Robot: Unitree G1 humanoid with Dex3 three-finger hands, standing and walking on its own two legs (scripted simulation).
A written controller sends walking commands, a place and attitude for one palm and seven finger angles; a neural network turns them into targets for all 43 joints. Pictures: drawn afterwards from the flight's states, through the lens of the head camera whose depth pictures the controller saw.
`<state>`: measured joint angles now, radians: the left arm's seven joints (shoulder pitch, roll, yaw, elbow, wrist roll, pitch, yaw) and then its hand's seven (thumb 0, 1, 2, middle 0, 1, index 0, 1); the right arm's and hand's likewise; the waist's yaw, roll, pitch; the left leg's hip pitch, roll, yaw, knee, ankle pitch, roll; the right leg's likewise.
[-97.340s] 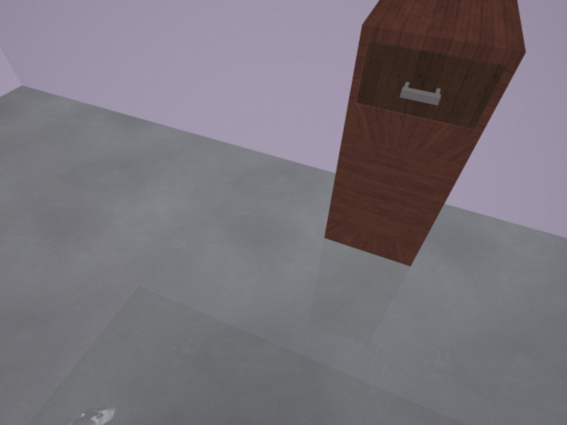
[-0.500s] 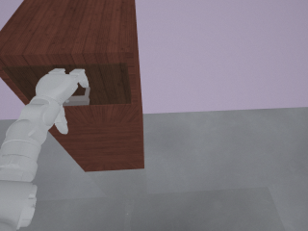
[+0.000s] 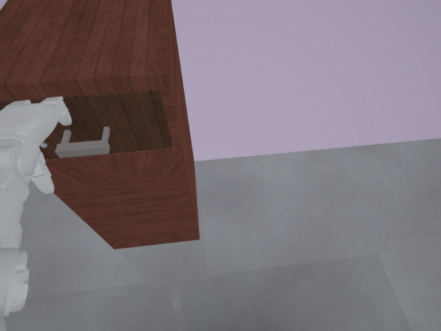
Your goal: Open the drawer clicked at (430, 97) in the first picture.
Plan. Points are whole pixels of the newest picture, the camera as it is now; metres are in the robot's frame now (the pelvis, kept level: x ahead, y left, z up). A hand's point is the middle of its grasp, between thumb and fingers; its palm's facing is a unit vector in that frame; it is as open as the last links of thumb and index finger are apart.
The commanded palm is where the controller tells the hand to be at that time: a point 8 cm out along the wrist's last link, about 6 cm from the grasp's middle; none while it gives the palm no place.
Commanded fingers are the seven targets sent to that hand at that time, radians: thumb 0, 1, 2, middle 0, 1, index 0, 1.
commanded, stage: lower the fingers behind the handle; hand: left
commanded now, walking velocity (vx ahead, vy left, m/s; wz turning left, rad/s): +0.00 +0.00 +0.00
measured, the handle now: (85, 141) +0.48 +0.30 +0.03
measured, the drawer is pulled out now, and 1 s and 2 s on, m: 0.00 0.00 0.00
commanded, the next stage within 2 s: close the thumb around the handle in 1.62 s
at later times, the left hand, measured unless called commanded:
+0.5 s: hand (69, 146) +0.44 +0.30 +0.06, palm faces -0.02 -0.02 -1.00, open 13.6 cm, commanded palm +0.42 +0.32 +0.10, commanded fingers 0.00 -0.50 0.30 -0.30 -1.20 -0.30 -1.20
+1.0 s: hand (65, 161) +0.44 +0.33 +0.02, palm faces -0.01 -0.03 -1.00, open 13.8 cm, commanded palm +0.42 +0.32 +0.07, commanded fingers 0.00 -0.50 0.30 -0.30 -1.20 -0.30 -1.20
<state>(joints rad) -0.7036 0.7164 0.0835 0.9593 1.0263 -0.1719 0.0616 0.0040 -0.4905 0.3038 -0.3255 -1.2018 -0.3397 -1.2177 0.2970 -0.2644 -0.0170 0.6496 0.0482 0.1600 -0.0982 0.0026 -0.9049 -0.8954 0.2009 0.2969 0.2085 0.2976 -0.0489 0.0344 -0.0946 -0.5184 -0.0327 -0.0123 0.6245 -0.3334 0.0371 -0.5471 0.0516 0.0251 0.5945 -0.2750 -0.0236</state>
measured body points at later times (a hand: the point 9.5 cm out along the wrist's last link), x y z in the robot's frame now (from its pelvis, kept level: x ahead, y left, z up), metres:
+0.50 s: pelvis +0.00 +0.01 -0.01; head +0.07 +0.00 +0.44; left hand +0.44 +0.30 +0.12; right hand +0.06 -0.25 -0.14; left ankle -0.03 +0.10 -0.72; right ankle +0.00 -0.11 -0.72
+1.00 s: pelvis +0.00 +0.01 -0.02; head +0.09 +0.02 +0.41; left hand +0.43 +0.33 +0.07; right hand +0.02 -0.28 -0.15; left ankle -0.03 +0.10 -0.72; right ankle +0.00 -0.11 -0.72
